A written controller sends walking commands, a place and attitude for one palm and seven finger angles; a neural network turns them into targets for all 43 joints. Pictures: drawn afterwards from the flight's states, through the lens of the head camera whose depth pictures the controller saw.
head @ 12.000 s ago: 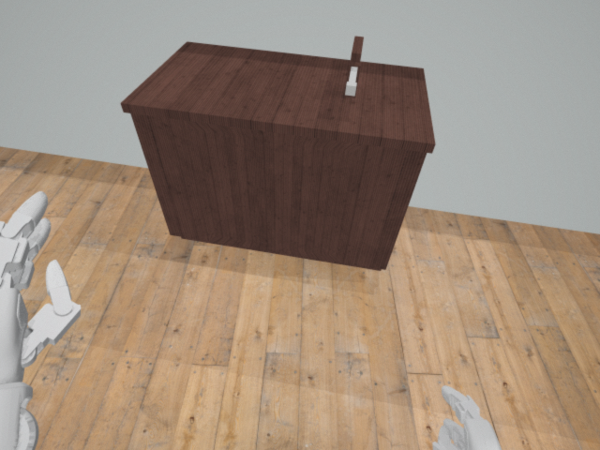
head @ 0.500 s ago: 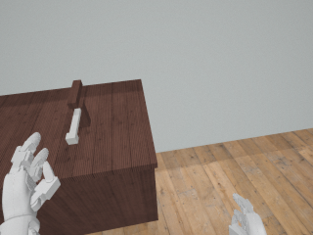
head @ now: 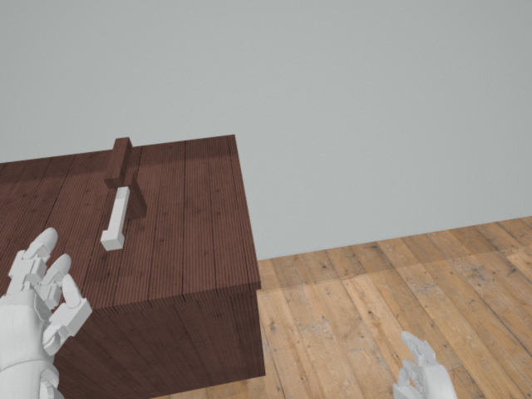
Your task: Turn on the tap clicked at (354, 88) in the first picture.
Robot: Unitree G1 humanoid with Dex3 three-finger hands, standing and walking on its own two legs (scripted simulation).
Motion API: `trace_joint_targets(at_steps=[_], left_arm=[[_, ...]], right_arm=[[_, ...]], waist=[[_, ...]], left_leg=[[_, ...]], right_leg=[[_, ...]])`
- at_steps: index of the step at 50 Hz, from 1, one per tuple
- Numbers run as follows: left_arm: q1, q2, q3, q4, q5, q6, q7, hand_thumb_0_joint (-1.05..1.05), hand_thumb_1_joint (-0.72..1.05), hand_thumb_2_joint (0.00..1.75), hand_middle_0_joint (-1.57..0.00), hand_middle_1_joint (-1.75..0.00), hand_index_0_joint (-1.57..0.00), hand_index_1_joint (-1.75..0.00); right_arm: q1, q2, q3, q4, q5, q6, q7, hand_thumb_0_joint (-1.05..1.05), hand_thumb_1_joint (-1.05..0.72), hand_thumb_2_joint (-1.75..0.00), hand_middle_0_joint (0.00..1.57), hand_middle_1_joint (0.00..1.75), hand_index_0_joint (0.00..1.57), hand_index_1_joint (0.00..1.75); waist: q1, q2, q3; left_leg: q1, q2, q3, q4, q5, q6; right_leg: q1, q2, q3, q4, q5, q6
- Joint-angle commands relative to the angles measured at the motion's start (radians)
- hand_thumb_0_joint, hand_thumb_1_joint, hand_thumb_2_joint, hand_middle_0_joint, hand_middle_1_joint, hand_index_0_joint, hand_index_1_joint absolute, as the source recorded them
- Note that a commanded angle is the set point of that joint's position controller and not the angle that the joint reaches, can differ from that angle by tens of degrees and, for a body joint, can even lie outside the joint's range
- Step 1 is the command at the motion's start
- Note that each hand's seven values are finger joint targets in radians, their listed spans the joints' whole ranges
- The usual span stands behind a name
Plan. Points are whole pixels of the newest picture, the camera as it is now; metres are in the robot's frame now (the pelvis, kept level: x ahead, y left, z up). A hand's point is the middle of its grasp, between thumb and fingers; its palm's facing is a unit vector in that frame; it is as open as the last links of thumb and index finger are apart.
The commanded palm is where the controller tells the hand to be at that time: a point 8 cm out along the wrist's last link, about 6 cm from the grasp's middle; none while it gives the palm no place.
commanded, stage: reach beside the lever's end, fingers flat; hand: left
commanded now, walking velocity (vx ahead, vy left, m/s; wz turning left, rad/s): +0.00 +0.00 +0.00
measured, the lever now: (112, 239) +0.35 +0.32 +0.03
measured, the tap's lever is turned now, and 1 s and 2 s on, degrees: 0 0 0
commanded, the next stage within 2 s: push the lever round in 2.00 s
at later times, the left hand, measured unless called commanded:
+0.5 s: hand (84, 290) +0.22 +0.28 +0.09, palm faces +0.50 -0.86 -0.12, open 7.5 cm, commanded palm +0.18 +0.32 +0.10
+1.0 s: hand (84, 276) +0.26 +0.31 +0.06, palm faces +0.53 -0.84 -0.11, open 7.6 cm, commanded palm +0.22 +0.35 +0.06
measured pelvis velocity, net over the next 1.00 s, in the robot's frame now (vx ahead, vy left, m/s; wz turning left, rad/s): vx -0.02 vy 0.02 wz -0.02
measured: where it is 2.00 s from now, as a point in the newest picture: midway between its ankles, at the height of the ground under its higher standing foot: outside the picture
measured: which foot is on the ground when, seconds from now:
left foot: down 0.00-1.00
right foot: down 0.00-1.00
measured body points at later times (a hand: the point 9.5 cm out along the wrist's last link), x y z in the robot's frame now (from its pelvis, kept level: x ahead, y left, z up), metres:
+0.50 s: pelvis -0.01 +0.01 +0.00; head +0.00 +0.00 +0.45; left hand +0.19 +0.32 +0.10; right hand +0.16 -0.23 -0.09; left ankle +0.02 +0.15 -0.72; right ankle -0.03 -0.09 -0.72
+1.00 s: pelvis -0.02 +0.02 -0.01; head +0.01 +0.02 +0.44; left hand +0.22 +0.36 +0.07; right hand +0.14 -0.23 -0.11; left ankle +0.02 +0.15 -0.72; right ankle -0.03 -0.09 -0.72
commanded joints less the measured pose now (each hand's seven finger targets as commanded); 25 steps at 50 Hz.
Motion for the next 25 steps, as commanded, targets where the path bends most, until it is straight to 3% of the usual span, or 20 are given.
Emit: trace_joint_targets(at_steps=[1, 3, 5, 8, 10, 12, 14, 21, 23, 25], left_arm=[[-0.130, 0.155, 0.103, -0.183, 0.005, -0.099, -0.011, 0.00, 0.90, 0.90, -0.20, -0.30, -0.20, -0.30], [-0.138, 0.150, 0.096, -0.170, 0.004, -0.119, -0.017, 0.00, 0.90, 0.90, -0.20, -0.30, -0.20, -0.30], [-0.149, 0.171, 0.113, -0.149, 0.007, -0.127, -0.019, 0.00, 0.90, 0.90, -0.20, -0.30, -0.20, -0.30], [-0.115, 0.158, 0.120, -0.104, 0.001, -0.140, -0.019, 0.00, 0.90, 0.90, -0.20, -0.30, -0.20, -0.30], [-0.129, 0.195, 0.164, -0.066, -0.001, -0.140, -0.016, 0.00, 0.90, 0.90, -0.20, -0.30, -0.20, -0.30], [-0.149, 0.178, 0.154, -0.053, -0.002, -0.150, -0.017, 0.00, 0.90, 0.90, -0.20, -0.30, -0.20, -0.30], [-0.188, 0.182, 0.149, -0.063, 0.003, -0.169, -0.015, 0.00, 0.90, 0.90, -0.20, -0.29, -0.20, -0.29], [-0.281, 0.165, 0.113, -0.006, 0.018, -0.223, -0.017, 0.00, 0.90, 0.90, -0.19, -0.27, -0.19, -0.27], [-0.254, 0.183, 0.142, 0.044, 0.014, -0.221, -0.017, 0.00, 0.90, 0.90, -0.19, -0.27, -0.19, -0.27], [-0.259, 0.206, 0.164, 0.060, 0.018, -0.218, -0.016, 0.00, 0.90, 0.90, -0.19, -0.26, -0.19, -0.26]], right_arm=[[-0.123, -0.100, -0.035, -0.151, 0.003, -0.061, -0.012, 0.00, -0.90, -0.90, 0.20, 0.30, 0.20, 0.30], [-0.120, -0.104, -0.038, -0.150, 0.001, -0.068, -0.009, 0.00, -0.90, -0.90, 0.20, 0.30, 0.20, 0.30], [-0.115, -0.107, -0.041, -0.141, 0.001, -0.066, -0.010, 0.00, -0.90, -0.90, 0.20, 0.30, 0.20, 0.30], [-0.118, -0.112, -0.047, -0.146, -0.001, -0.067, -0.007, 0.00, -0.90, -0.90, 0.20, 0.30, 0.20, 0.30], [-0.111, -0.113, -0.050, -0.133, 0.002, -0.055, -0.009, 0.00, -0.90, -0.90, 0.20, 0.30, 0.20, 0.30], [-0.119, -0.110, -0.051, -0.137, 0.003, -0.051, -0.008, 0.00, -0.90, -0.90, 0.20, 0.30, 0.20, 0.30], [-0.115, -0.112, -0.052, -0.134, 0.001, -0.053, -0.006, 0.00, -0.90, -0.90, 0.20, 0.30, 0.20, 0.30], [-0.117, -0.119, -0.054, -0.120, -0.003, -0.054, -0.004, 0.00, -0.90, -0.90, 0.20, 0.30, 0.20, 0.30], [-0.113, -0.125, -0.059, -0.118, -0.004, -0.049, -0.004, 0.00, -0.90, -0.90, 0.20, 0.30, 0.20, 0.30], [-0.112, -0.125, -0.060, -0.118, -0.001, -0.039, -0.004, 0.00, -0.90, -0.90, 0.20, 0.30, 0.20, 0.30]], waist=[[-0.014, -0.016, -0.057], [-0.016, -0.034, -0.068], [-0.017, -0.014, -0.075], [-0.012, -0.070, -0.083], [-0.011, -0.059, -0.072], [-0.014, -0.057, -0.073], [-0.020, -0.015, -0.086], [-0.040, -0.005, -0.102], [-0.033, -0.045, -0.111], [-0.024, -0.005, -0.109]], left_leg=[[0.069, -0.054, 0.039, -0.051, 0.188, 0.063], [0.074, -0.055, 0.037, -0.047, 0.198, 0.064], [0.072, -0.054, 0.040, -0.048, 0.196, 0.063], [0.057, -0.053, 0.038, -0.046, 0.202, 0.063], [0.042, -0.053, 0.043, -0.046, 0.196, 0.061], [0.038, -0.053, 0.042, -0.048, 0.195, 0.060], [0.047, -0.052, 0.041, -0.043, 0.195, 0.058], [0.041, -0.050, 0.028, -0.040, 0.156, 0.056], [0.026, -0.049, 0.027, -0.035, 0.161, 0.057], [0.020, -0.048, 0.031, -0.038, 0.161, 0.054]], right_leg=[[-0.048, -0.014, 0.061, -0.144, 0.302, 0.044], [-0.052, -0.012, 0.059, -0.135, 0.321, 0.044], [-0.052, -0.010, 0.059, -0.134, 0.314, 0.043], [-0.050, -0.009, 0.052, -0.123, 0.324, 0.045], [-0.048, -0.010, 0.057, -0.128, 0.323, 0.046], [-0.053, -0.010, 0.053, -0.122, 0.313, 0.043], [-0.064, -0.008, 0.054, -0.116, 0.302, 0.039], [-0.098, -0.004, 0.049, -0.099, 0.241, 0.034], [-0.092, -0.002, 0.047, -0.094, 0.253, 0.034], [-0.093, -0.001, 0.047, -0.093, 0.245, 0.032]])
